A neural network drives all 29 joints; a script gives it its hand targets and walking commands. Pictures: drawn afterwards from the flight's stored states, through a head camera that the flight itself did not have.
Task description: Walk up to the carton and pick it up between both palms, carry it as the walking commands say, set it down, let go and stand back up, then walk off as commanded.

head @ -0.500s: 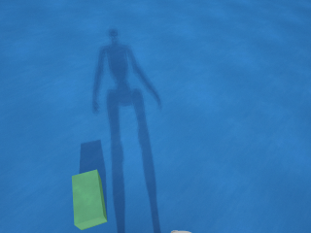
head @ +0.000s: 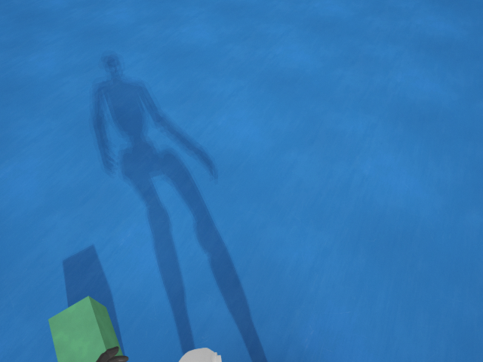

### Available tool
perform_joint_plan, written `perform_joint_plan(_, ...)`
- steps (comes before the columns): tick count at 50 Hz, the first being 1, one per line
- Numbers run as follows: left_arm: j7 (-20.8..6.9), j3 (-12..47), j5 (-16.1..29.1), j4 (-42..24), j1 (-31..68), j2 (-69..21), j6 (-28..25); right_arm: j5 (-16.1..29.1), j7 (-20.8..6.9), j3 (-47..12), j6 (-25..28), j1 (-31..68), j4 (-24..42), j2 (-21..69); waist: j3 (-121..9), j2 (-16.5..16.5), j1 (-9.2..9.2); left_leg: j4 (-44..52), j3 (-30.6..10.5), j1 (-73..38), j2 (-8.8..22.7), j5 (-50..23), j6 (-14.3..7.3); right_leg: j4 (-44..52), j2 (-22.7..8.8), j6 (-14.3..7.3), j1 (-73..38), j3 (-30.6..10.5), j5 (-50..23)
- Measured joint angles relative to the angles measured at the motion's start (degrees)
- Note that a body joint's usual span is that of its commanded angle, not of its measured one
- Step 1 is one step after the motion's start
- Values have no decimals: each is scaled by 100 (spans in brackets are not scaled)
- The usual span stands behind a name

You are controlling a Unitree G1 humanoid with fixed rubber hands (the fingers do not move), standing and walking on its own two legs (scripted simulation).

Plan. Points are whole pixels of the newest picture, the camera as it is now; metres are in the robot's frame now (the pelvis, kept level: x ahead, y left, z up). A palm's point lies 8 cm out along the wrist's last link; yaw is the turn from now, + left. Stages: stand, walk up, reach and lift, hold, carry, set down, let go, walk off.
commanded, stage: walk off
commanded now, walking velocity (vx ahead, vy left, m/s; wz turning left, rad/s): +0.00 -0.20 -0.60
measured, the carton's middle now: (88, 345) +0.25 +0.60 -0.69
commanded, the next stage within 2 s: none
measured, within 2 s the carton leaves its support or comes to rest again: neither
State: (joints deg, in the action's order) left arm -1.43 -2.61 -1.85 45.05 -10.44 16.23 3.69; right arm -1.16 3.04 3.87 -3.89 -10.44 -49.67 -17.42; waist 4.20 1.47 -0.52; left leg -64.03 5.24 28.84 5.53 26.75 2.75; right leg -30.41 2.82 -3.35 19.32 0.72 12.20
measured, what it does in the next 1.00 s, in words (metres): steps to the right, turning right: left foot, then right foot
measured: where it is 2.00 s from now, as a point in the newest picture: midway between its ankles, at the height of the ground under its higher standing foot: outside the picture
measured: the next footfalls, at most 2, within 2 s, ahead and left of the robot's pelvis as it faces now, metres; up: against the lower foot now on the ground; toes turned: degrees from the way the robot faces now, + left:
left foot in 0.18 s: +0.05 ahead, +0.07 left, +0.00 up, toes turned -1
right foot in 0.58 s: -0.01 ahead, -0.29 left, +0.00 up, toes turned -26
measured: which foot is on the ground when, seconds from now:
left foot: up 0.00-0.16, down 0.18-0.58, up 0.60-0.96, down 0.98-1.00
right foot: down 0.00-0.18, up 0.20-0.56, down 0.58-0.98, up 1.00-1.00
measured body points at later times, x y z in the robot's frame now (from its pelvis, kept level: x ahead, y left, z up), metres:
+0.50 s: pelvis -0.01 -0.09 +0.01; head +0.03 -0.08 +0.45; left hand +0.19 +0.13 -0.13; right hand -0.06 -0.40 -0.10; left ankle +0.02 +0.07 -0.73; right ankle -0.04 -0.27 -0.69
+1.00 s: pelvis -0.05 -0.21 +0.00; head -0.01 -0.20 +0.44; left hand +0.16 -0.03 -0.15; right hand -0.11 -0.50 -0.11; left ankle +0.01 -0.13 -0.74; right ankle -0.05 -0.28 -0.73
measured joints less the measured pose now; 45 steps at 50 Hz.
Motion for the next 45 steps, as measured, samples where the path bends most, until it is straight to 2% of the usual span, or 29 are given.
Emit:
perform_joint_plan(5, -31, 12, -27, 41, -188, 13, 47, 92, 61, -94, 20, 169, 30, 229, -49, -227, -135, 1352, -27, -421, -298, -36, -183, 43, 339, -178, -10, -140, -62)
perform_joint_plan(8, -59, 32, 15, 118, -279, -3, 85, 148, 94, -141, 90, 156, 10, 326, -104, -344, -152, 2529, -80, -984, -417, -401, -205, 71, 554, -225, -19, -237, -111)
perform_joint_plan(9, -61, 37, 57, 139, -324, 9, 92, 130, 109, -151, 134, 104, 9, 351, -140, -403, -128, 2964, -48, -1170, -407, -771, -319, 3, 613, -203, 13, -278, -88)
perform_joint_plan(11, -62, 19, 30, 203, -346, -9, 119, 49, 129, -157, 166, -6, -22, 344, -163, -482, -112, 3062, 106, -1263, -284, -982, -449, -986, 647, 72, 370, -251, 790)
perform_joint_plan(14, -134, -60, -81, 190, -297, 56, 140, 13, 136, -119, 189, -225, -78, 267, -168, -517, -59, 3444, 300, -1537, -70, -1052, -380, -2863, 434, 457, 976, -227, 946)
perform_joint_plan(17, -226, -162, -30, 178, -261, 169, 155, -12, 120, -68, 219, -358, -99, 174, -152, -456, 14, 3631, 420, -1689, 182, -1132, -233, -3779, 58, 761, 1237, -330, 677)
perform_joint_plan(20, -266, -207, 46, 154, -186, 230, 183, -59, 85, -35, 251, -420, -92, 113, -107, -352, 87, 3622, 517, -1730, 461, -1121, -87, -3475, -346, 985, 1159, -324, 500)
perform_joint_plan(23, -298, -179, 94, 54, -43, 202, 170, -103, 25, -8, 270, -457, -82, 52, -37, -251, 182, 3532, 620, -1727, 717, -1082, 77, -2452, -668, 1043, 850, -99, 652)
perform_joint_plan(26, -287, -135, 100, -73, 174, 125, 133, -101, -44, 36, 269, -492, -95, -48, 2, -151, 269, 3362, 737, -1691, 950, -1011, 293, -1422, -758, 937, 436, 172, 842)
perform_joint_plan(28, -257, -119, 65, -136, 293, 75, 76, -67, -73, 86, 260, -535, -113, -147, -15, -57, 281, 3119, 805, -1629, 1135, -899, 469, -616, -687, 790, 53, 354, 637)
perform_joint_plan(29, -240, -114, 20, -154, 326, 78, 18, -60, -92, 108, 258, -589, -106, -199, -48, -29, 271, 2816, 804, -1502, 1231, -778, 463, -205, -634, 690, -147, 382, 334)
perform_joint_plan(30, -227, -105, 0, -122, 371, 27, -40, -73, -112, 139, 213, -566, -105, -268, -22, 82, 251, 2232, 606, -1261, 1267, -176, 415, -337, -534, 575, -41, 367, 286)
perform_joint_plan(32, -197, -39, 40, -77, 341, -33, -110, -29, -85, 155, 40, -455, -71, -296, 5, 163, 236, 833, 141, -674, 956, 634, 299, -588, -449, 367, 119, 291, 414)
perform_joint_plan(34, -114, -2, 44, -26, 228, -51, -105, 12, -61, 133, -38, -304, -13, -231, 22, 159, 189, 26, -15, -276, 611, 525, 208, -410, -374, 245, 57, 201, 355)
perform_joint_plan(36, -39, 6, 31, 13, 127, -36, -64, 2, -48, 98, -35, -171, 33, -144, 23, 129, 104, -277, -21, -27, 371, 180, 166, -169, -262, 172, -22, 112, 194)
perform_joint_plan(39, -3, -5, 6, 31, 7, -8, -31, 11, -27, 46, -26, -34, 63, -12, -11, 52, -12, -88, 10, 84, 99, -79, 85, 12, -64, 25, -73, 7, 64)
perform_joint_plan(45, -42, 10, -21, 61, -182, 11, 14, 105, 49, -73, 4, 175, 92, 252, -55, -209, -150, 1374, -16, -379, -280, -95, -162, 44, 358, -197, -65, -182, -16)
